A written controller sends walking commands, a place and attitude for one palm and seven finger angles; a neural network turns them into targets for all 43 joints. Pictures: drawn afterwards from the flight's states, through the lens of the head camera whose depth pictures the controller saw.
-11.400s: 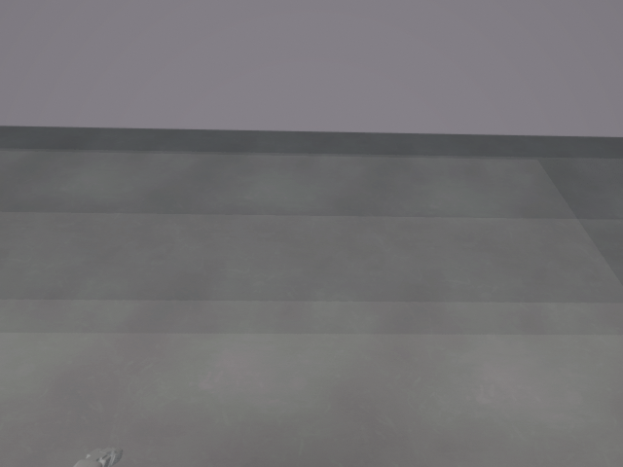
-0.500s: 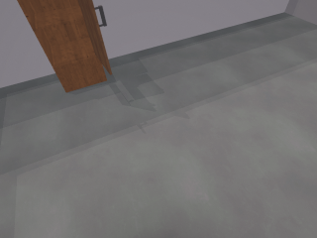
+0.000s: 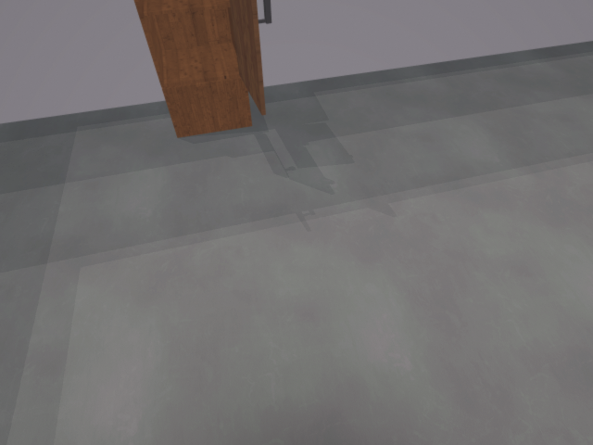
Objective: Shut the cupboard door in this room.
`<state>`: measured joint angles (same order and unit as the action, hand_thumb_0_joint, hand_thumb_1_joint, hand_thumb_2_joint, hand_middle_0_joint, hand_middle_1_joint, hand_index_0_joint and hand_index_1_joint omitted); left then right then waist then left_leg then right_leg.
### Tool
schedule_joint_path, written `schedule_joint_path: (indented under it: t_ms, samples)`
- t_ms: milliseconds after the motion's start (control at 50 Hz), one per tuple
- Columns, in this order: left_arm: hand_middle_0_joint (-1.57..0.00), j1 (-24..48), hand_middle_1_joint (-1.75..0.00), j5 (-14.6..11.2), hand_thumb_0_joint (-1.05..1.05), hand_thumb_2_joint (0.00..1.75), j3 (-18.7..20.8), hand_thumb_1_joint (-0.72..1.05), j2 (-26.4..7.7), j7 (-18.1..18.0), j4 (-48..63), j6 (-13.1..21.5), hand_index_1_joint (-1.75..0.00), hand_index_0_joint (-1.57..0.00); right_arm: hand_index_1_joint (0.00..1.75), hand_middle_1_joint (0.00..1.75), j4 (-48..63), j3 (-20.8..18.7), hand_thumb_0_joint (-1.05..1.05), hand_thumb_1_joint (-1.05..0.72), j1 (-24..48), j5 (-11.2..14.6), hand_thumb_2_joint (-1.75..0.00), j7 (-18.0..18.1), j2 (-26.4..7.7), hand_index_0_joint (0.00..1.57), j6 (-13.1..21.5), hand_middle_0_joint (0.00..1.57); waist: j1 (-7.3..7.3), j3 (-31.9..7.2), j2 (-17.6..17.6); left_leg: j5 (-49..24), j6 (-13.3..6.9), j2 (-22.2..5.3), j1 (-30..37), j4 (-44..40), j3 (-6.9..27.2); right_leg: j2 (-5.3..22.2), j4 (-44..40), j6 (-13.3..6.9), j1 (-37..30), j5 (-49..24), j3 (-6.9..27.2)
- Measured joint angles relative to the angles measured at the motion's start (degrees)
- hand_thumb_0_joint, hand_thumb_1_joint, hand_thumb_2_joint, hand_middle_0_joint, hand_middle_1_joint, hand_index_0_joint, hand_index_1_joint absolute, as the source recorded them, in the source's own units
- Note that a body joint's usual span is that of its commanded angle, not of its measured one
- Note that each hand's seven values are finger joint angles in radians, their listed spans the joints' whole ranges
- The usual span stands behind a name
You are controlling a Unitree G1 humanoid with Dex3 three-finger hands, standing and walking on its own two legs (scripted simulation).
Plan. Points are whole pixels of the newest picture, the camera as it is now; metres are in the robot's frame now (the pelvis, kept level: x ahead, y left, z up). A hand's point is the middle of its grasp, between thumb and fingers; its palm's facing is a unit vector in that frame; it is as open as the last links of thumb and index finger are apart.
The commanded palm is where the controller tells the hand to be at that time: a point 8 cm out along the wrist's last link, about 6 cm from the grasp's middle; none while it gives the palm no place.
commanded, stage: turn or walk to find it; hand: left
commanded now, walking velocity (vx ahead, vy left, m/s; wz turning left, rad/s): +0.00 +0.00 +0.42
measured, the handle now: (261, 4) +1.51 +0.19 -0.01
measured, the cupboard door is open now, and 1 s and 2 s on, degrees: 96 96 96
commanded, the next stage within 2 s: stand and wait in 0.42 s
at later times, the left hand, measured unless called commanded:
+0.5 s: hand out of the picture -0.07 +0.21 -0.19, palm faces +0.29 -0.93 -0.23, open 7.4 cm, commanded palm none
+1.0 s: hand out of the picture -0.09 +0.18 -0.17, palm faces +0.28 -0.93 -0.22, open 7.3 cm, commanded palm none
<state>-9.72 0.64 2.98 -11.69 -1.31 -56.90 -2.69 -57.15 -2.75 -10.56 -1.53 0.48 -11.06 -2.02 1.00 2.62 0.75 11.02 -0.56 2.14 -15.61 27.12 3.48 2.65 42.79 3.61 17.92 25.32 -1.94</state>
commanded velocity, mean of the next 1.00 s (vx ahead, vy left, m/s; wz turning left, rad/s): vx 0.00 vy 0.00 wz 0.21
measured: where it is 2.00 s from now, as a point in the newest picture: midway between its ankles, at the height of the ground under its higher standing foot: outside the picture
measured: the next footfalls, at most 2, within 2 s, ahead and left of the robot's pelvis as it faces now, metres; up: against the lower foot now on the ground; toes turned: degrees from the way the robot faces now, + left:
right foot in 0.06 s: +0.03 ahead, -0.12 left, +0.00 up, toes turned -1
left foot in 0.50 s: -0.05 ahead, +0.13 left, +0.00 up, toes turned +18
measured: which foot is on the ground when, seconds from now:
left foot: down 0.00-0.06, up 0.08-0.48, down 0.50-1.00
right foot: up 0.00-0.04, down 0.06-0.50, up 0.52-0.84, down 0.86-1.00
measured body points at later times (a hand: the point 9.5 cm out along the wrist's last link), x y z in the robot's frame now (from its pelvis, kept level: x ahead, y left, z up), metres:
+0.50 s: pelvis -0.05 +0.01 -0.01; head -0.02 +0.03 +0.44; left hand -0.08 +0.26 -0.17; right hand +0.08 -0.23 -0.15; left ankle -0.08 +0.12 -0.74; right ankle -0.01 -0.12 -0.74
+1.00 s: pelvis -0.06 +0.00 +0.00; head -0.06 -0.01 +0.45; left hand -0.10 +0.23 -0.15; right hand +0.02 -0.21 -0.16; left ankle -0.08 +0.12 -0.74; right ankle -0.04 -0.10 -0.74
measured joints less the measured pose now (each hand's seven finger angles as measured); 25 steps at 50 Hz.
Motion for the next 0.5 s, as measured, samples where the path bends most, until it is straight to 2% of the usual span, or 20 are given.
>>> schedule_joint_path:
  t_ms: [40, 60, 100, 140, 180, 240, 300, 420, 480, 500]
  samples:
    - [-0.20, 0.4, -0.29, 0.0, 0.00, 0.90, -0.2, 0.90, 0.2, 0.0, 1.1, 0.8, -0.30, -0.20, 0.30, 0.30, 0.4, -0.4, 0.00, -0.90, -0.5, 0.2, -0.90, -0.1, -0.6, 0.21, -0.3, 0.20, 0.16, -0.3, 0.4, 0.1, 0.8, 0.6, -1.7, 1.7, 1.0, -0.4, -8.3, -0.2, -3.3, -4.7, -0.4]
    - [-0.20, 0.6, -0.30, 0.2, 0.00, 0.90, -0.3, 0.90, 0.6, -0.1, 1.5, 1.3, -0.30, -0.20, 0.30, 0.30, 0.5, -0.7, 0.00, -0.90, -0.8, 0.4, -0.90, -0.2, -1.1, 0.21, -0.5, 0.20, 0.08, -0.4, 1.1, 0.7, 1.1, 0.6, -2.8, 3.6, 1.6, -0.7, -11.0, -1.2, -4.3, -6.5, -0.9]
    - [-0.20, 0.5, -0.30, 0.5, 0.00, 0.90, -0.6, 0.90, 1.5, -0.2, 2.2, 1.9, -0.30, -0.20, 0.30, 0.30, 0.5, -1.3, 0.00, -0.90, -1.1, 0.4, -0.90, -0.3, -2.0, 0.21, -1.3, 0.20, 0.19, 0.0, 2.4, 9.4, 1.3, 0.8, -6.0, 12.0, 2.0, -0.8, -10.2, -3.8, -4.3, -7.2, -2.5]
    - [-0.20, -0.4, -0.30, 0.6, 0.00, 0.90, -0.7, 0.90, 2.0, -0.2, 2.9, 2.0, -0.30, -0.20, 0.30, 0.30, 0.4, -1.8, 0.00, -0.91, -1.5, 0.2, -0.90, -0.5, -2.5, 0.20, -2.3, 0.20, -0.03, -0.1, 2.0, 13.6, 1.3, 1.2, -9.7, 23.7, 0.8, 0.1, -10.6, -4.9, -4.9, -7.5, -3.4]
    - [-0.20, -1.2, -0.30, 0.6, 0.00, 0.90, -0.9, 0.90, 2.4, -0.2, 3.0, 1.8, -0.30, -0.20, 0.30, 0.30, 0.4, -2.2, 0.00, -0.91, -1.6, 0.1, -0.90, -0.9, -3.1, 0.20, -2.7, 0.20, 0.16, 0.0, 1.9, 12.5, 1.8, 0.5, -12.3, 32.9, -0.4, 0.7, -11.9, -5.1, -5.8, -8.2, -4.3]
    - [-0.20, -2.2, -0.30, 0.7, 0.00, 0.90, -1.0, 0.90, 2.6, -0.2, 2.6, 1.6, -0.30, -0.21, 0.30, 0.30, 0.5, -2.4, 0.00, -0.91, -2.2, 0.1, -0.90, -1.2, -3.6, 0.20, -2.8, 0.19, 0.50, 0.2, 1.6, 10.3, 2.8, -1.3, -13.1, 38.5, -1.4, 1.6, -13.2, -4.9, -6.5, -9.0, -5.7]
    - [-0.20, -2.9, -0.30, 0.9, 0.00, 0.90, -1.0, 0.90, 2.5, -0.2, 2.3, 1.8, -0.30, -0.21, 0.30, 0.30, 0.1, -2.3, 0.00, -0.91, -2.6, 0.1, -0.90, -1.3, -3.6, 0.20, -3.0, 0.19, 0.34, 0.5, 0.8, 11.2, 3.6, -2.8, -11.2, 36.2, -2.2, 2.5, -13.6, -4.7, -6.5, -9.2, -7.2]
    - [-0.20, -3.9, -0.30, 1.3, 0.00, 0.90, -0.7, 0.90, 1.1, 0.2, 1.7, 1.8, -0.30, -0.21, 0.30, 0.30, -0.4, -1.2, 0.00, -0.91, -1.0, 0.7, -0.90, -1.1, -2.8, 0.20, -2.7, 0.19, -1.26, 1.9, -1.1, 15.1, 3.6, -3.9, -4.2, 20.9, -5.0, 5.0, -11.3, -3.5, -4.8, -8.7, -9.7]
    - [-0.20, -4.6, -0.30, 1.0, 0.00, 0.90, -0.2, 0.90, -0.2, 0.2, 1.0, 1.3, -0.30, -0.21, 0.30, 0.30, 0.4, -0.5, 0.00, -0.91, -0.1, 0.8, -0.90, -1.0, -2.4, 0.20, -1.4, 0.19, -1.58, 2.0, -1.8, 8.8, 2.8, -3.8, 1.0, 8.2, -6.8, 6.3, -7.8, -2.0, -3.0, -7.4, -11.1]
    - [-0.20, -4.9, -0.30, 0.7, 0.00, 0.90, 0.0, 0.90, -0.7, 0.1, 0.8, 1.0, -0.30, -0.21, 0.30, 0.30, 0.6, -0.4, 0.00, -0.91, 0.3, 0.7, -0.90, -1.0, -2.2, 0.20, -0.8, 0.19, -1.71, 1.9, -2.2, 5.6, 1.7, -3.6, 1.6, 6.1, -6.8, 6.8, -5.5, -1.5, -1.8, -6.6, -10.9]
